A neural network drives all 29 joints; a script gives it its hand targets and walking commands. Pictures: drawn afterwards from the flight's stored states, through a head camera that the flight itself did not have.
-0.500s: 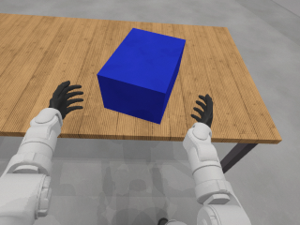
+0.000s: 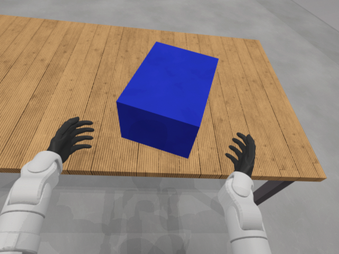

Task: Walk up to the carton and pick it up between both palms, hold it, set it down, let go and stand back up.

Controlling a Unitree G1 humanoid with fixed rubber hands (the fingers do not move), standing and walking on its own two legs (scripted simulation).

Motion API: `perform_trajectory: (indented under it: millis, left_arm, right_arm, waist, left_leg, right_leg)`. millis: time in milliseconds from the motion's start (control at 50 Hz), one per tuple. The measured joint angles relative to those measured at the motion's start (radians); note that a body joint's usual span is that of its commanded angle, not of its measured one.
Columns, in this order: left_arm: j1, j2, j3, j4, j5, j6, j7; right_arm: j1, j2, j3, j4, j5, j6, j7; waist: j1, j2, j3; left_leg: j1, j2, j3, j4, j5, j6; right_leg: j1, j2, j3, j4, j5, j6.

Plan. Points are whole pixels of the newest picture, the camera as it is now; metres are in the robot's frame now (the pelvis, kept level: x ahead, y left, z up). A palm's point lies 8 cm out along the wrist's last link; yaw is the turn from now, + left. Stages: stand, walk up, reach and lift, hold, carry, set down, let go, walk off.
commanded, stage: set down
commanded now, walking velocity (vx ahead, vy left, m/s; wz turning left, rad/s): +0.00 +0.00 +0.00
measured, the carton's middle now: (171, 97) +0.56 -0.04 +0.00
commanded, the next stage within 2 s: none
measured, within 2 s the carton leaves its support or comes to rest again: neither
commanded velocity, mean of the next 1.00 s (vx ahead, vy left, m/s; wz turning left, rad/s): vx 0.00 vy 0.00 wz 0.00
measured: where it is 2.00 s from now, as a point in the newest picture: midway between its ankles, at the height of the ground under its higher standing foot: outside the picture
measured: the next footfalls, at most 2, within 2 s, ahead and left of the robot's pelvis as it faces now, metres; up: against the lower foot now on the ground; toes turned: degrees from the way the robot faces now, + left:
none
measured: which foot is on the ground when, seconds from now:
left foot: down 0.00-1.00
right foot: down 0.00-1.00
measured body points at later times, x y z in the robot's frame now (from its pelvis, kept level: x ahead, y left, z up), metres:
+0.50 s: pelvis +0.02 +0.01 +0.00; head +0.05 +0.04 +0.45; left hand +0.29 +0.26 +0.03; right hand +0.22 -0.19 +0.04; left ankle +0.00 +0.07 -0.74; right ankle +0.03 -0.16 -0.74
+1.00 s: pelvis +0.01 +0.01 +0.00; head +0.01 +0.04 +0.45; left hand +0.23 +0.28 +0.02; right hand +0.18 -0.18 +0.05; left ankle +0.00 +0.07 -0.74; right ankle +0.03 -0.16 -0.74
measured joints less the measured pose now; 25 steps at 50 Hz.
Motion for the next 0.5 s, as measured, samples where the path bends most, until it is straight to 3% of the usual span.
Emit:
perform_trajectory:
  millis: [200,320,500]
  left_arm:
    - [0.233,0.023,0.001,-0.232,0.0,0.018,-0.005]
    - [0.332,0.07,0.001,-0.276,0.0,-0.037,0.011]
    - [0.413,0.11,0.001,-0.299,0.0,-0.103,-0.005]
  right_arm:
    - [0.25,-0.049,0.057,-0.146,0.018,-0.03,0.044]
    - [0.344,-0.062,0.067,-0.191,0.018,-0.04,0.07]
    - [0.423,-0.082,0.105,-0.24,0.019,-0.053,0.09]
  waist:
    - [0.0,0.0,0.064]
    - [0.0,0.0,0.065]
    - [0.0,0.0,0.064]
  left_leg:
    - [0.098,0.006,0.0,0.0,-0.041,0.0]
    - [0.102,0.006,0.0,0.0,-0.045,0.0]
    - [0.126,0.006,0.0,0.0,-0.043,0.0]
  right_leg:
    - [0.112,0.006,0.0,-0.034,-0.021,0.002]
    - [0.116,0.006,0.0,-0.034,-0.025,0.002]
    - [0.14,0.006,0.0,-0.034,-0.025,0.002]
